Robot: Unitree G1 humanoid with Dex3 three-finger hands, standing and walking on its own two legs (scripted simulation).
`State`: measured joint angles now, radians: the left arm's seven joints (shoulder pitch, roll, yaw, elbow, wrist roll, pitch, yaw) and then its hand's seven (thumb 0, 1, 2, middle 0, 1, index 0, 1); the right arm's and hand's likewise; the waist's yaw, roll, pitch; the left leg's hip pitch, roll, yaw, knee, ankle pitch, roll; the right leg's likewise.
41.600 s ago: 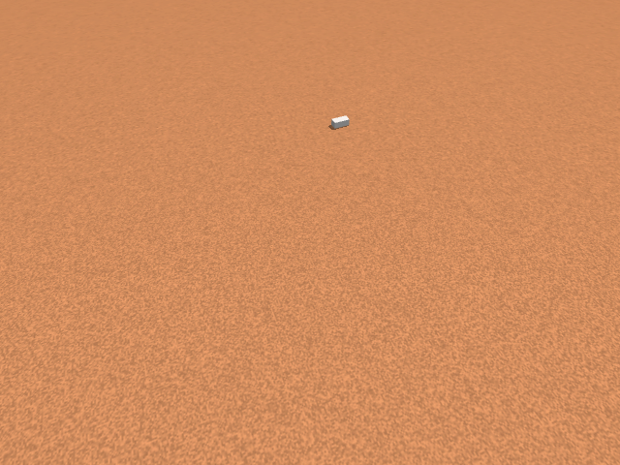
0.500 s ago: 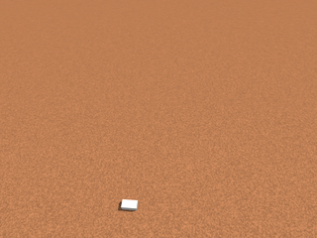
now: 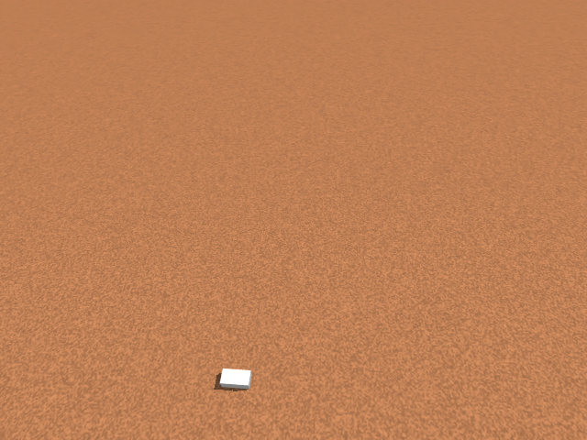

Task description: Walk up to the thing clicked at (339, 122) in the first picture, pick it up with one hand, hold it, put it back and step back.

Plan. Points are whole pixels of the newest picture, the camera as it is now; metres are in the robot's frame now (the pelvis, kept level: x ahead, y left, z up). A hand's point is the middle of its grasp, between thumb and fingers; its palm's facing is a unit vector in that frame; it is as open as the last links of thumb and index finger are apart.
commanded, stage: stand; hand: left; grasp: from above
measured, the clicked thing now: (236, 378) +0.45 +0.24 -0.76
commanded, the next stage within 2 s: step back in 0.22 s
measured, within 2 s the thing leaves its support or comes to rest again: neither
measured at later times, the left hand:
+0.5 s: hand out of the picture +0.10 +0.31 -0.18, palm faces -0.02 -0.93 -0.38, open 7.4 cm
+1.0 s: hand out of the picture -0.02 +0.30 -0.17, palm faces -0.11 -0.92 -0.38, open 7.4 cm
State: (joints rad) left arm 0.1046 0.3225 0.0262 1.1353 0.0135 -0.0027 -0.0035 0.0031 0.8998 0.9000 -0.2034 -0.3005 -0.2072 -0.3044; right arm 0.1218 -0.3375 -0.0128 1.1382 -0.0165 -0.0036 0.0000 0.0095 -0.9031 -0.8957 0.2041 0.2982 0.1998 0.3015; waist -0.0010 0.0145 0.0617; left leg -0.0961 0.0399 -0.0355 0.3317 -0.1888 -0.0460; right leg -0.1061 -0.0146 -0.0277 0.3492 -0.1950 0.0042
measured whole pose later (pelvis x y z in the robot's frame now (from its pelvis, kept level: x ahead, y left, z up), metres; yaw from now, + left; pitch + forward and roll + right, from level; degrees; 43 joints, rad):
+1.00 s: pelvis -0.14 +0.05 -0.03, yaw -6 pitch -3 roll +0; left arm 0.16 0.35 0.07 0.87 0.03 0.05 -0.01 0.00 0.90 0.90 -0.20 -0.30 -0.21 -0.30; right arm 0.10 -0.37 -0.05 0.89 0.00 0.05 -0.01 0.01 -0.90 -0.90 0.21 0.30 0.20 0.30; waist -0.01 0.03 0.17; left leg -0.42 -0.03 -0.01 0.84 -0.44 0.02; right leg -0.26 0.05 0.04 0.66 -0.35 -0.03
